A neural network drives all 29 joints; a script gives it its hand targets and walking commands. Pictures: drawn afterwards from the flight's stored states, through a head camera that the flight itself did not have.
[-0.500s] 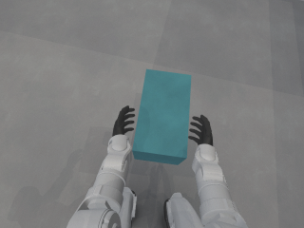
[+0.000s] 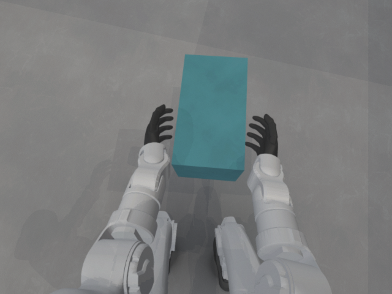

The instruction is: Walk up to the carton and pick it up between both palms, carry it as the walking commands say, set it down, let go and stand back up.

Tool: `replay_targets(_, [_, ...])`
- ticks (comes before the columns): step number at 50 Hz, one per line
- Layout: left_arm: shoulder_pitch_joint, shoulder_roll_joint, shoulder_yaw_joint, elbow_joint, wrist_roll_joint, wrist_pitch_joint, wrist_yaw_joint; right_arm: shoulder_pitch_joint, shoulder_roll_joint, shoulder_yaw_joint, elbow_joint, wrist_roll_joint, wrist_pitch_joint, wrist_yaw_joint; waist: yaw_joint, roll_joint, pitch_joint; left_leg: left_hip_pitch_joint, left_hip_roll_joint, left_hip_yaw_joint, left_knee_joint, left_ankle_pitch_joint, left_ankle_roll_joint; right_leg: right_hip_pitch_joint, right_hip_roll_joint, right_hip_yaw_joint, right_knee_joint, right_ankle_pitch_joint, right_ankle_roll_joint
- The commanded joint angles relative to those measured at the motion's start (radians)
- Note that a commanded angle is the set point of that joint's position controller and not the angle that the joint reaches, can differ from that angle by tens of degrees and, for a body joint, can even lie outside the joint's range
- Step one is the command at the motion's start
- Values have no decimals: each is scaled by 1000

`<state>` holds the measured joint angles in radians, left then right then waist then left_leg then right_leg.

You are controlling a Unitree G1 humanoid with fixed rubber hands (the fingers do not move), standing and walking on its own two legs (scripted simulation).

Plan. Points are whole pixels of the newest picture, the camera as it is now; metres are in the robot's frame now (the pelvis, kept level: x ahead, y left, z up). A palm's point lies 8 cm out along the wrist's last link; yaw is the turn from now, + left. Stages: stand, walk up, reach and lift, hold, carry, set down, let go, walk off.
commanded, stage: set down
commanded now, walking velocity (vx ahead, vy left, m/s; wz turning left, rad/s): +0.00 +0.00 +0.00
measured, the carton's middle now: (211, 120) +0.50 -0.04 -0.17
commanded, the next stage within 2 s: none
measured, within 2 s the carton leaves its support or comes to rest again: neither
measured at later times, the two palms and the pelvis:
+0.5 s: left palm (157, 139) +0.44 +0.10 -0.16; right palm (253, 150) +0.41 -0.14 -0.15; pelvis -0.01 +0.00 -0.07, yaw -1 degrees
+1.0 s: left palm (162, 138) +0.47 +0.09 -0.24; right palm (245, 152) +0.43 -0.14 -0.23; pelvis -0.03 +0.00 -0.13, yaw -2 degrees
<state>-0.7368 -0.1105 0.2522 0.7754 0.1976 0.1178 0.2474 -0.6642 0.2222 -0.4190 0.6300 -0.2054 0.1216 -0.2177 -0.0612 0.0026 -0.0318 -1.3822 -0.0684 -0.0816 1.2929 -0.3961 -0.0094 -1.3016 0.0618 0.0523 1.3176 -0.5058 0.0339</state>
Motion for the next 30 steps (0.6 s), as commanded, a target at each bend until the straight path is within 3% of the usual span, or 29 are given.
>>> replay_targets(1, [-528,-968,-439,-29,-31,-20,-242,-612,838,552,16,46,-3,274,-2,48,-874,550,-120,24,-46,249,-14,160,127,-28,-97,260,-13])
replay_targets(9, [-617,-959,-436,-50,-49,-11,-248,-674,834,538,23,58,12,284,-12,51,-928,478,-131,27,33,268,-14,74,131,-41,-20,276,-2])
replay_targets(10, [-607,-953,-422,-36,-42,-7,-245,-692,830,539,13,66,12,284,4,66,-918,476,-129,30,44,270,-12,53,131,-37,-11,272,-2])
replay_targets(13, [-650,-951,-425,-42,-52,-2,-250,-703,818,521,21,58,19,279,-25,66,-936,424,-133,37,75,251,-14,48,134,-44,13,265,-1])
replay_targets(26, [-750,-941,-407,-39,-57,29,-247,-839,802,524,-5,82,45,288,-6,63,-1036,352,-141,51,182,253,-10,-56,142,-70,128,260,8])
replay_targets(30, [-801,-927,-389,-23,-53,41,-248,-860,790,485,20,68,53,291,-22,76,-1010,310,-140,56,207,216,-12,-107,144,-74,153,233,6])
